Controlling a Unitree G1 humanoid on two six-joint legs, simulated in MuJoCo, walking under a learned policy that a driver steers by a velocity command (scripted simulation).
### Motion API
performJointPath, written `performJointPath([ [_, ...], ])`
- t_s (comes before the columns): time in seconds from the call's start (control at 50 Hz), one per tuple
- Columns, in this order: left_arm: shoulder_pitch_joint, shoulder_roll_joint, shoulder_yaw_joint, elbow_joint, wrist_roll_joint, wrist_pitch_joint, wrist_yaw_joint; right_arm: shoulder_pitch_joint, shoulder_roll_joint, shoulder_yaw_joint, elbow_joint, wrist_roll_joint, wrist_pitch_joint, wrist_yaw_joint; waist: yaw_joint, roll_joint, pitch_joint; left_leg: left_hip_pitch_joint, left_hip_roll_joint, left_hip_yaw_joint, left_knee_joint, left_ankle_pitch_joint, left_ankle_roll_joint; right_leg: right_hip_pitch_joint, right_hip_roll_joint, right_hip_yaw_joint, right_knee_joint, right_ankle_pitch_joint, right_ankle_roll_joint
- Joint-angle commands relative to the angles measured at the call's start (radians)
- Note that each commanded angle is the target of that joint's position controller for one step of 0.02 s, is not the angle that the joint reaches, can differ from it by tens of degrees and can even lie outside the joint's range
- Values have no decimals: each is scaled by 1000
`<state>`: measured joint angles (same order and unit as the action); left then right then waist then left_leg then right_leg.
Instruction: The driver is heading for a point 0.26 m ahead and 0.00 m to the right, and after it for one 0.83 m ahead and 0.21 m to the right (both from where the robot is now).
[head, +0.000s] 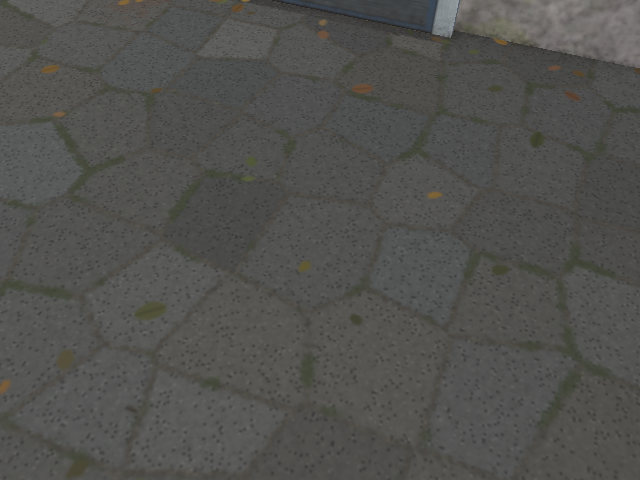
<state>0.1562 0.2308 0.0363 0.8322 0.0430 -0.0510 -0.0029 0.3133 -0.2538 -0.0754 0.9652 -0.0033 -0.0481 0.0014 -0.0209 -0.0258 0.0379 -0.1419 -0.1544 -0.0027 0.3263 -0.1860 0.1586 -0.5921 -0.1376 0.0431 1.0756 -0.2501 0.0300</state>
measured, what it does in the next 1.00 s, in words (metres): walks ahead, turning right: right foot, then left foot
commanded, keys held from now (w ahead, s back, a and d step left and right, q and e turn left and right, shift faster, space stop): w+q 0.04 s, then w+e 0.96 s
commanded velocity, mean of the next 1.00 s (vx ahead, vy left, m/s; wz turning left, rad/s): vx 0.50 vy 0.00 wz -0.28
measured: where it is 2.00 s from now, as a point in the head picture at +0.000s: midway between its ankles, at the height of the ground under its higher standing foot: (383, 345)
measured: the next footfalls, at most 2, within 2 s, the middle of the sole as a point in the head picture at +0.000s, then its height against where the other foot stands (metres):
right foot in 0.30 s outside the picture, level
left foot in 0.82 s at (299, 407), level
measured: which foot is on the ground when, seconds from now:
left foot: down 0.00-0.34, up 0.36-0.80, down 0.82-1.00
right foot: up 0.00-0.28, down 0.30-0.84, up 0.86-1.00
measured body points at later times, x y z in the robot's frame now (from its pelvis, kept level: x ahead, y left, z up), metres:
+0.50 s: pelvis +0.28 -0.05 +0.00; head +0.30 -0.07 +0.45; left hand +0.33 +0.22 -0.13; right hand +0.36 -0.32 -0.13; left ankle +0.27 +0.08 -0.67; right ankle +0.31 -0.11 -0.74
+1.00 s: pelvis +0.55 -0.03 +0.00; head +0.58 -0.02 +0.45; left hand +0.72 +0.21 -0.13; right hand +0.57 -0.33 -0.10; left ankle +0.60 +0.05 -0.74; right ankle +0.45 -0.13 -0.66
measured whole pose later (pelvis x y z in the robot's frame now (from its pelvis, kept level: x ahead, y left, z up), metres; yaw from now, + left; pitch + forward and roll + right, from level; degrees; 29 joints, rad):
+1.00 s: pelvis +0.55 -0.03 +0.00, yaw -22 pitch +1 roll +0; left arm 0.30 0.33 0.08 0.82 0.03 -0.01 -0.03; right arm 0.21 -0.26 -0.02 0.78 -0.03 -0.08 -0.01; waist 0.02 -0.05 0.02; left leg -0.24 -0.01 0.06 0.40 -0.18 0.03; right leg -0.45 0.02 0.04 1.11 -0.34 -0.06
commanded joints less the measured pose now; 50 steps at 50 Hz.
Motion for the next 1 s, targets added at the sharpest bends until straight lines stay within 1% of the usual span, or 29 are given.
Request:
performJointPath([
  [0.02, 13, 78, 18, -44, 2, 13, -6, 47, -143, -27, -52, -2, -19, 2, -1, 70, 3, 31, 246, -239, -126, 379, 86, -76, 20, -45, -113, 110, 21],
  [0.12, -127, 65, 5, -77, -9, 5, -22, 138, -126, -14, -21, -6, -26, 0, -67, 110, 29, 132, 242, -192, -139, 447, 23, -69, 50, -86, -367, 277, -13],
  [0.18, -186, 73, -1, -92, -23, -4, -29, 155, -134, -8, -8, -19, -33, -7, -84, 114, 47, 194, 273, -160, -148, 529, 13, -25, 79, -111, -467, 299, -59],
  [0.22, -169, 92, 2, -91, -28, -11, -32, 130, -147, -5, -4, -29, -36, -17, -54, 114, 53, 236, 306, -133, -136, 625, 8, 26, 97, -99, -516, 246, -100],
  [0.26, -68, 118, 13, -64, -33, -15, -20, 88, -163, -3, -2, -35, -39, -31, 14, 110, 11, 266, 325, -97, -37, 904, -12, 156, 154, -105, -514, 144, -142],
  [0.3, 179, 141, 29, 19, -30, -25, -2, 45, -182, -4, -7, -43, -29, -39, 134, 78, -92, 264, 298, -42, 261, 1010, -33, 375, 205, -109, -607, 124, -179],
  [0.32, 325, 184, 44, 55, -15, -30, 10, 50, -167, 5, -27, -42, -30, -38, 182, -3, -178, 110, 256, -9, 523, 765, -46, 588, 83, 50, -619, 145, -215],
  [0.34, 394, 297, 75, 68, -12, -16, 9, 173, -91, 17, -43, 1, -34, -18, 126, -290, -274, -279, 39, 58, 955, 92, -121, 864, -164, 576, -704, 73, -410],
  [0.36, 266, 209, 53, 61, -42, 0, -9, 144, -131, 17, -45, -36, -45, -17, 62, -182, -250, -417, 46, -78, 1012, -272, -95, 831, -170, 715, -816, -22, -391],
  [0.38, 151, 177, 45, 25, -48, 4, -13, 43, -156, 14, -66, -34, -53, -6, 45, -91, -105, -462, 112, -94, 999, -186, -87, 683, -142, 563, -821, -66, -371],
  [0.4, 111, 136, 35, 17, -40, 6, -14, -9, -150, 19, -81, -31, -61, 2, 37, 7, -48, -454, 157, -85, 938, -116, -93, 578, -108, 462, -850, -18, -348],
  [0.42, 119, 120, 28, 26, -41, 4, -8, -39, -133, 23, -95, -34, -57, 7, 27, 31, -6, -439, 183, -80, 875, -95, -103, 507, -70, 399, -868, 55, -326],
  [0.44, 125, 105, 21, 41, -45, -1, -3, -36, -117, 29, -108, -43, -42, 9, 4, 18, 3, -405, 198, -74, 818, -77, -123, 454, -28, 344, -882, 120, -302],
  [0.46, 143, 116, 21, 48, -49, -9, -1, -30, -103, 34, -114, -48, -28, 11, -2, -5, -9, -381, 197, -63, 784, -74, -144, 432, -11, 315, -884, 176, -301],
  [0.48, 161, 153, 32, 54, -50, -13, -5, -15, -97, 36, -115, -50, -16, 10, -11, -21, -14, -362, 201, -52, 762, -89, -158, 402, -7, 301, -885, 227, -311],
  [0.52, 177, 175, 39, 50, -50, -15, -6, -61, -94, 39, -137, -45, -3, 10, -6, -18, 2, -375, 208, -28, 675, -70, -191, 350, 14, 274, -904, 202, -317],
  [0.6, 259, 181, 53, 53, -39, -7, -6, -266, -76, 50, -218, -37, -1, 16, 65, -35, 32, -448, 224, -13, 466, 95, -223, 379, 36, 282, -918, 160, -283],
  [0.72, 319, 196, 68, 38, -27, 1, 2, -392, -84, 59, -291, -22, -18, 20, 113, -49, 2, -430, 177, -19, 290, 127, -216, 509, 32, 323, -806, 344, -251],
  [0.76, 283, 210, 74, 17, -24, 1, 9, -349, -104, 54, -294, -19, -26, 17, 79, -63, -13, -327, 162, -37, 218, 79, -196, 503, 23, 354, -752, 383, -221],
  [0.8, 225, 229, 80, -7, -25, -2, 9, -204, -138, 40, -258, -18, -39, 5, 4, -57, -59, -107, 131, -30, 133, 27, -167, 449, 46, 371, -640, 428, -184],
  [0.82, 222, 208, 75, -11, -35, -11, 1, -93, -179, 25, -234, -28, -53, -8, -49, 7, -127, 68, 185, -76, 79, 18, -136, 396, 110, 323, -469, 399, -157],
  [0.84, 225, 130, 52, -45, -47, -22, -4, 71, -259, 6, -230, -51, -58, -27, -105, 144, -282, 283, 431, -307, 46, -196, -83, 293, 174, 205, -191, 175, -132],
  [0.86, 328, 86, 43, -80, -65, -17, -5, 51, -336, -15, -230, -53, -37, -31, -28, 372, -317, 415, 610, -735, -81, -288, 18, 4, 304, 82, 7, -340, -111],
  [0.88, 329, 161, 50, -39, -32, 5, 6, -4, -246, -6, -237, -43, -23, -24, 1, 205, -209, 311, 593, -726, -65, -385, 29, -79, 192, 73, 118, -278, -119],
  [0.9, 260, 169, 53, -35, -22, 11, -4, -55, -153, 15, -255, -34, -23, -19, -4, 82, -108, 197, 534, -564, -75, -321, 8, -68, 159, 69, 119, -177, -116],
  [0.92, 219, 147, 50, -44, -22, 13, -15, -83, -118, 25, -253, -35, -26, -15, 6, 64, -55, 115, 482, -417, -98, -156, -10, -43, 131, 59, 88, -116, -103],
  [0.94, 195, 141, 50, -51, -12, 21, -24, -78, -109, 29, -245, -34, -31, -16, 12, 103, -38, 78, 443, -317, -111, -47, -26, -27, 109, 46, 67, -93, -93],
  [0.96, 194, 137, 49, -54, -5, 33, -34, -66, -106, 30, -233, -30, -37, -16, 20, 137, -32, 59, 411, -241, -120, 45, -38, -15, 101, 36, 65, -76, -83],
  [1.0, 171, 129, 47, -72, -7, 47, -44, -29, -113, 25, -215, -18, -54, -10, 26, 142, -49, 69, 407, -164, -121, 212, -31, -29, 101, 23, 76, -41, -73],
])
